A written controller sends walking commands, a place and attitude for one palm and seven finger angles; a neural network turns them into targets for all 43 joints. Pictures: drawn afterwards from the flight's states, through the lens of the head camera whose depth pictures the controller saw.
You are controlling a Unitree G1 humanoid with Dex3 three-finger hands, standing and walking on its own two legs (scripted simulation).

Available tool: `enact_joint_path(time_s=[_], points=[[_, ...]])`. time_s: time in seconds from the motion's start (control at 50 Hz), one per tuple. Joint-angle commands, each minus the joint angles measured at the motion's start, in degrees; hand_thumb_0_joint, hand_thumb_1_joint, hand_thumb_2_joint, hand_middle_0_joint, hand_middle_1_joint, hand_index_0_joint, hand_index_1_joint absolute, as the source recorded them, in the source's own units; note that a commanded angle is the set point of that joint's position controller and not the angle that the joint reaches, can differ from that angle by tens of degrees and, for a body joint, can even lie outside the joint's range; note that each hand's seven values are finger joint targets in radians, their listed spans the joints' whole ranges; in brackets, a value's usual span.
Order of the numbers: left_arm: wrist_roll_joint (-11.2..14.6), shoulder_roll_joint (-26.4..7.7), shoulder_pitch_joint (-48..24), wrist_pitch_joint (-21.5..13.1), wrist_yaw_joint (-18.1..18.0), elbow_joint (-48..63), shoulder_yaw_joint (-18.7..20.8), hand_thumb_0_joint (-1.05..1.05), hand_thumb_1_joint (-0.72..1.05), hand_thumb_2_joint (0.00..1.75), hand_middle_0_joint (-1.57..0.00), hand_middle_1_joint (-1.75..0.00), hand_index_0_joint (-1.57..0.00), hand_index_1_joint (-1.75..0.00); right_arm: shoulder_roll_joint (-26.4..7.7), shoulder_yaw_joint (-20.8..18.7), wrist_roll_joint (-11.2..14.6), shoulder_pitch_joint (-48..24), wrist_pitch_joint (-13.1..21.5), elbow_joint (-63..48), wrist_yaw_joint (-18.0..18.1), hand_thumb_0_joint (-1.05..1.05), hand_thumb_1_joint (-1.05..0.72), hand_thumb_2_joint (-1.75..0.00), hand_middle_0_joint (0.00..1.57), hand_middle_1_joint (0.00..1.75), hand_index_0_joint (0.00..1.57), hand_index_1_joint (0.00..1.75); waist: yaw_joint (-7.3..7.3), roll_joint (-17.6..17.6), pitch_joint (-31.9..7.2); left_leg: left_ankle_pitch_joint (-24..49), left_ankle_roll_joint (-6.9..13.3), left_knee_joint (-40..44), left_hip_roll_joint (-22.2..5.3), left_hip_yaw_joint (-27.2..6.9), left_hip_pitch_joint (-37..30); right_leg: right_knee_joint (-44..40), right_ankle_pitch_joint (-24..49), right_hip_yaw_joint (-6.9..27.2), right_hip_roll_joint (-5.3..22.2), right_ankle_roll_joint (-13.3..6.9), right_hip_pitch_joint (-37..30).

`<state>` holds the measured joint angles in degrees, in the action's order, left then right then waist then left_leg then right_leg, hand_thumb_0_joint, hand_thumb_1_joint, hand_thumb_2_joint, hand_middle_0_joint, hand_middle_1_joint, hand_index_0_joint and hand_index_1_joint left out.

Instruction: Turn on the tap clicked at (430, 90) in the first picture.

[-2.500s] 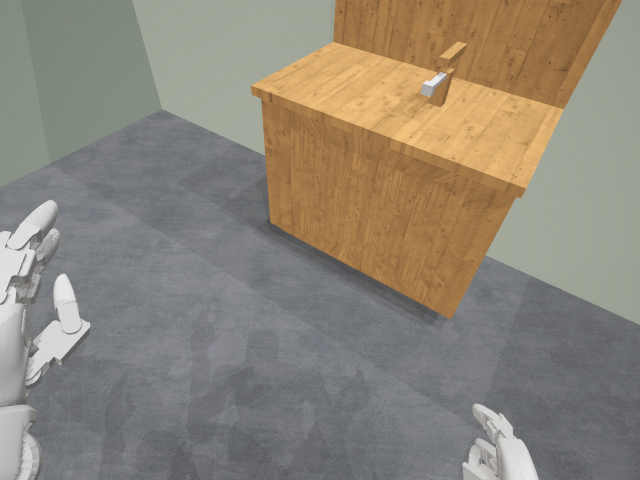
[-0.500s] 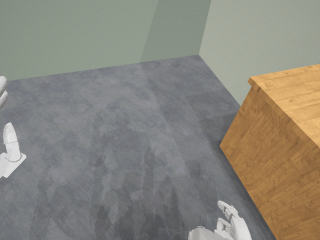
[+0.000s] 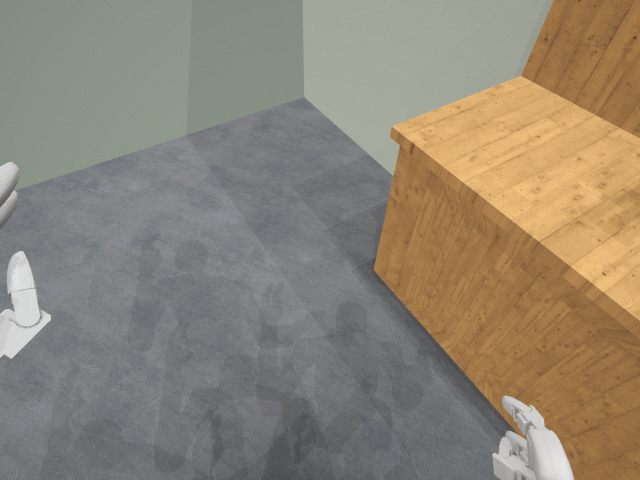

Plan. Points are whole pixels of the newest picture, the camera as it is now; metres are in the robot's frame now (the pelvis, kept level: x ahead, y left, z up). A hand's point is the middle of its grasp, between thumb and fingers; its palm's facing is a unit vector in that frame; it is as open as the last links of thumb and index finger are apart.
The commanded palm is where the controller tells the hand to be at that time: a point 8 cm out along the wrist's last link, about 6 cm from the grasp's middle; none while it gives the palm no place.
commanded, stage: turn to face it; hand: left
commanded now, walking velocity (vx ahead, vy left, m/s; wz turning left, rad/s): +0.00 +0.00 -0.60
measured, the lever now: out of the picture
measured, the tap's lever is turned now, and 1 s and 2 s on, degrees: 0 0 0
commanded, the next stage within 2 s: none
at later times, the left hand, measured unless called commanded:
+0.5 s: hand (223, 303) +0.24 +0.10 +0.18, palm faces +0.06 -0.84 -0.54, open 7.4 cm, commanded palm +0.19 +0.18 +0.18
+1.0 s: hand (235, 335) +0.21 +0.08 +0.18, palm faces -0.07 -0.91 -0.40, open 7.4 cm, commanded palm +0.19 +0.14 +0.18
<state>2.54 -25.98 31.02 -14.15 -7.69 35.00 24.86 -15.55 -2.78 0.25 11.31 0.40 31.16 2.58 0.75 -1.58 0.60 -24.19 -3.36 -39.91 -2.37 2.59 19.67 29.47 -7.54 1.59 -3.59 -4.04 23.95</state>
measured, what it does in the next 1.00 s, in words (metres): walks backwards, turning right: left foot, then right foot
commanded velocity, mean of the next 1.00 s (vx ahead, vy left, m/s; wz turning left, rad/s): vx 0.00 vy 0.00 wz -0.60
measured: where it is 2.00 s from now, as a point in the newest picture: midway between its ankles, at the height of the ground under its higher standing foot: outside the picture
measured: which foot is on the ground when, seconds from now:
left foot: up 0.00-0.02, down 0.04-0.36, up 0.38-0.84, down 0.86-1.00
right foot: down 0.00-0.08, up 0.10-0.34, down 0.36-0.86, up 0.88-1.00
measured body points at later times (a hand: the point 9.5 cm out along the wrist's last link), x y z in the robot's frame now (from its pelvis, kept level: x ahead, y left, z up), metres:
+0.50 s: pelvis -0.05 -0.04 +0.00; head +0.00 -0.08 +0.44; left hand +0.23 +0.15 +0.21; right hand +0.04 -0.30 -0.12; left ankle -0.04 +0.13 -0.66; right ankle -0.04 -0.12 -0.73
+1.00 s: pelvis -0.10 -0.01 +0.00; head -0.10 -0.01 +0.45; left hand +0.21 +0.13 +0.21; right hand -0.06 -0.28 -0.08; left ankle -0.03 +0.11 -0.73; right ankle -0.13 -0.10 -0.67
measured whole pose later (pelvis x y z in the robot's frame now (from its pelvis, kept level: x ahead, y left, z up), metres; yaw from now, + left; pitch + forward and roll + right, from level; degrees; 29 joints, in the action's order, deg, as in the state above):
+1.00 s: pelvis -0.10 -0.01 +0.00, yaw -34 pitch -1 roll +0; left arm 1.3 -21.2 24.0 -10.7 -7.9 27.9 20.7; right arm -9.3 0.5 0.6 11.3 -1.0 29.3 1.0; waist -3.0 -0.5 1.7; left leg -16.3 -2.1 -30.0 -5.8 7.9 12.2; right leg 61.0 -22.6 -0.1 -2.9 2.2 31.2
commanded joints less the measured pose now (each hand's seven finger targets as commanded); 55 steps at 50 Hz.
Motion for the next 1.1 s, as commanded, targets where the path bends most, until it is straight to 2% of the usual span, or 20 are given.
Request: enact_joint_path(time_s=[0.0,0.06,0.08,0.18,0.3,0.32,0.34,0.36,0.38,0.44,0.48,0.72,0.78,0.82,0.84,0.86,0.88,0.9,0.98,1.08], points=[[0.3,-4.5,-4.1,-0.7,-1.3,3.1,4.2,0.0,0.9,0.9,-0.2,-0.3,-0.2,-0.3,-2.8,0.2,0.8,-2.4,2.0,-8.3,0.2,0.0,-0.9,-0.9,0.2,0.3,0.2,0.3,-1.01,-3.4,-11.2,5.8,1.5,15.2,-2.2,0.8,-11.0,-7.2,-4.5,16.0,12.1,-0.5,-4.9],[-0.8,-4.4,-8.0,-0.9,-1.1,4.1,3.0,0.0,0.9,0.9,-0.2,-0.3,-0.2,-0.3,-4.7,-0.5,1.0,-3.6,1.9,-9.4,0.9,0.0,-0.9,-0.9,0.2,0.3,0.2,0.3,-2.27,14.0,-6.4,16.5,10.7,23.1,-21.3,-14.6,-12.4,18.2,-19.3,3.7,0.8,5.4,7.3],[-1.8,-6.0,-10.3,-1.0,-1.2,4.8,3.3,0.0,0.9,0.9,-0.2,-0.3,-0.2,-0.3,-2.9,0.1,0.5,-4.7,2.4,-8.2,1.0,0.0,-0.9,-0.9,0.2,0.3,0.2,0.3,-2.85,16.2,-5.6,16.2,12.2,24.2,-24.1,-13.8,-7.8,30.4,-20.7,1.0,2.4,6.2,7.6],[-2.5,-3.1,-18.2,-0.1,-0.8,11.2,-2.8,0.0,0.9,0.9,-0.2,-0.3,-0.2,-0.3,-3.9,-0.4,0.8,-2.7,4.0,-7.4,-0.8,0.0,-0.9,-0.9,0.2,0.3,0.2,0.3,-1.74,16.0,-0.5,29.4,7.8,18.6,-18.4,3.2,-7.6,22.8,-16.1,-5.5,4.7,7.5,3.9],[-1.9,-5.4,-13.1,0.4,-0.9,6.1,1.6,0.0,0.9,0.9,-0.2,-0.3,-0.2,-0.3,-3.5,-0.1,0.3,-1.8,5.2,-7.3,-2.2,0.0,-0.9,-0.9,0.2,0.3,0.2,0.3,-1.82,15.3,-3.6,28.3,3.8,7.3,-17.6,5.8,-6.5,1.6,-7.9,-10.2,3.0,6.8,-11.1],[-1.9,-6.2,-12.5,0.3,-0.9,5.5,2.8,0.0,0.9,0.9,-0.2,-0.3,-0.2,-0.3,-3.4,-0.1,0.5,-1.3,5.1,-7.3,-2.5,0.0,-0.9,-0.9,0.2,0.3,0.2,0.3,-1.74,11.6,-5.5,26.1,2.5,1.2,-15.9,7.3,-4.6,-2.2,-1.7,-7.8,4.8,5.4,-15.5],[-1.8,-8.2,-11.2,-0.2,-1.1,5.2,4.6,0.0,0.9,0.9,-0.2,-0.3,-0.2,-0.3,-2.0,0.0,0.8,-1.1,4.7,-7.6,-2.6,0.0,-0.9,-0.9,0.2,0.3,0.2,0.3,-1.7,0.6,-7.9,17.1,0.6,-10.3,-11.1,9.4,0.2,-4.0,14.9,2.0,11.3,1.6,-20.8],[-1.3,-9.9,-8.4,-0.2,-1.6,3.9,7.3,0.0,0.9,0.9,-0.2,-0.3,-0.2,-0.3,-0.6,0.8,0.5,-3.5,4.4,-8.8,-2.3,0.0,-0.9,-0.9,0.2,0.3,0.2,0.3,-2.78,-12.7,-8.6,-10.2,-1.6,-21.8,-3.4,7.4,13.8,-4.2,40.7,19.0,20.6,-4.7,-26.5],[-0.2,-8.0,-5.3,0.8,-1.7,1.3,7.4,0.0,0.9,0.9,-0.2,-0.3,-0.2,-0.3,-1.2,0.0,1.0,-4.5,3.6,-8.4,-2.4,0.0,-0.9,-0.9,0.2,0.3,0.2,0.3,-2.7,-14.5,-11.4,-11.9,-2.0,-28.0,-3.7,-0.4,14.8,-5.1,40.0,22.9,23.6,-6.0,-24.7],[1.0,-8.2,2.9,-0.3,-1.7,6.5,9.5,0.0,0.9,0.9,-0.2,-0.3,-0.2,-0.3,0.8,1.8,0.4,-5.7,0.5,-8.1,-2.5,0.0,-0.9,-0.9,0.2,0.3,0.2,0.3,-1.78,-3.7,-12.1,-3.9,-2.1,-30.4,-4.7,-3.9,17.6,-3.3,28.5,16.2,19.3,-6.7,-25.1],[1.2,-7.0,2.7,-0.7,-1.7,7.9,8.7,0.0,0.9,0.9,-0.2,-0.3,-0.2,-0.3,0.7,2.0,0.4,-7.1,-0.9,-7.9,-2.4,0.0,-0.9,-0.9,0.2,0.3,0.2,0.3,-1.32,-2.7,-13.0,-1.0,-2.5,-25.9,-4.0,-2.9,15.9,-4.1,26.5,13.0,17.2,-5.6,-24.2],[0.5,-5.8,-4.9,1.4,-2.2,5.8,3.2,0.0,0.9,0.9,-0.2,-0.3,-0.2,-0.3,-3.2,0.0,0.6,-5.9,-1.4,-8.8,-0.4,0.0,-0.9,-0.9,0.2,0.3,0.2,0.3,-3.04,-6.0,-9.1,-1.9,0.1,-1.0,0.5,-1.0,0.8,-12.8,-2.3,22.3,14.8,-5.1,-10.3],[0.2,-5.7,-8.1,1.2,-1.8,7.1,1.9,0.0,0.9,0.9,-0.2,-0.3,-0.2,-0.3,-3.1,0.1,0.6,-5.0,-1.7,-9.1,-0.6,0.0,-0.9,-0.9,0.2,0.3,0.2,0.3,-2.25,-3.3,-8.2,2.1,1.5,11.9,-0.1,-0.3,-9.4,-12.1,-7.8,21.9,12.3,-2.2,-3.6],[-0.1,-5.5,-10.4,0.0,-1.2,8.5,1.4,0.0,0.9,0.9,-0.2,-0.3,-0.2,-0.3,-3.9,0.1,0.1,-4.2,-1.3,-9.6,-0.2,0.0,-0.9,-0.9,0.2,0.3,0.2,0.3,-1.58,4.8,-6.0,1.9,5.1,22.3,-7.3,-5.4,-17.3,-3.2,-12.3,17.2,5.7,1.8,6.3],[-0.5,-5.5,-11.7,-0.5,-0.9,9.7,1.7,0.0,0.9,0.9,-0.2,-0.3,-0.2,-0.3,-4.7,0.0,-0.1,-4.9,-1.0,-10.3,-0.3,0.0,-0.9,-0.9,0.2,0.3,0.2,0.3,-2.17,14.9,-4.4,5.5,9.0,25.8,-17.5,-14.5,-18.0,10.2,-18.6,9.4,-0.1,4.3,12.2],[-1.7,-6.5,-13.0,-0.6,-1.1,9.8,2.2,0.0,0.9,0.9,-0.2,-0.3,-0.2,-0.3,-3.2,-0.1,0.3,-4.5,-0.1,-10.6,-0.2,0.0,-0.9,-0.9,0.2,0.3,0.2,0.3,-2.59,17.6,-3.7,12.0,12.6,26.4,-23.6,-15.9,-13.8,27.4,-19.9,2.8,-0.4,5.7,12.7],[-2.0,-9.9,-14.0,-1.3,-1.5,9.3,5.4,0.0,0.9,0.9,-0.2,-0.3,-0.2,-0.3,-1.3,0.3,0.1,-5.4,1.2,-9.2,-0.3,0.0,-0.9,-0.9,0.2,0.3,0.2,0.3,-3.38,17.3,-3.8,6.0,12.7,27.8,-24.4,-12.9,-6.4,38.3,-18.3,2.4,1.7,6.1,9.7],[-1.8,-5.9,-11.5,-1.1,-1.0,5.9,2.8,0.0,0.9,0.9,-0.2,-0.3,-0.2,-0.3,-1.7,0.1,-0.1,-5.4,1.3,-9.5,-0.5,0.0,-0.9,-0.9,0.2,0.3,0.2,0.3,-2.67,16.2,-0.6,3.6,13.1,27.7,-23.0,-10.5,0.1,42.2,-17.1,2.5,2.9,6.4,7.9],[-1.5,-2.0,-16.1,-0.3,-0.7,6.7,-2.2,0.0,0.9,0.9,-0.2,-0.3,-0.2,-0.3,-3.0,-0.1,1.1,-3.4,2.4,-8.4,-1.8,0.0,-0.9,-0.9,0.2,0.3,0.2,0.3,-2.19,15.7,2.8,15.1,7.9,22.8,-17.9,5.3,-4.2,24.4,-15.6,-4.6,4.7,7.5,5.2],[-1.5,-4.1,-14.8,0.2,-1.0,3.3,-0.3,0.0,0.9,0.9,-0.2,-0.3,-0.2,-0.3,-4.2,-0.5,0.6,-1.6,4.8,-8.2,-1.9,0.0,-0.9,-0.9,0.2,0.3,0.2,0.3,-1.36,14.6,-2.1,24.5,5.3,14.4,-17.5,6.1,-9.0,5.6,-12.7,-9.8,2.0,7.5,-5.3]])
